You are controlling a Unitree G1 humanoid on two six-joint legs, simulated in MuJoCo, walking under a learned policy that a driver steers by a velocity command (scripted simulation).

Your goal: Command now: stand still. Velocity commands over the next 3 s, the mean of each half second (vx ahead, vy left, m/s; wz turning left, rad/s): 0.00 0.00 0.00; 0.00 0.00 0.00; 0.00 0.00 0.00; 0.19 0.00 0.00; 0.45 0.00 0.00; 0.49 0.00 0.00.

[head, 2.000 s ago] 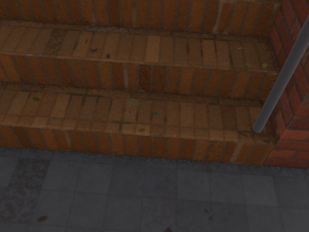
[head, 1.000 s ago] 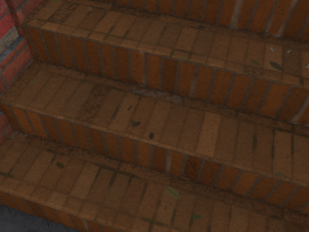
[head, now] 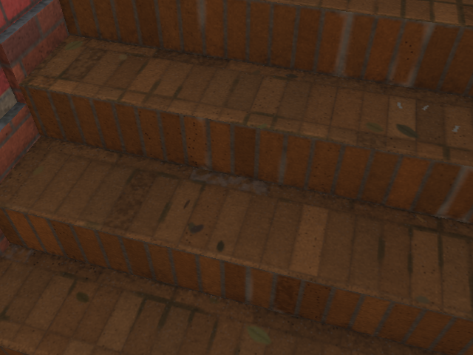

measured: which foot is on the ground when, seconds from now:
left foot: down 0.00-1.00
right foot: down 0.00-1.00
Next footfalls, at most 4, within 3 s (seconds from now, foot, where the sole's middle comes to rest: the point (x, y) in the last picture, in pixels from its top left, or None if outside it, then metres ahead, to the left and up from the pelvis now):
none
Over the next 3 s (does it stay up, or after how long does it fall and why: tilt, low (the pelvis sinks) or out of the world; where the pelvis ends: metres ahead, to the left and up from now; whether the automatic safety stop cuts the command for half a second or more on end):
stays up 0.07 -0.02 0.00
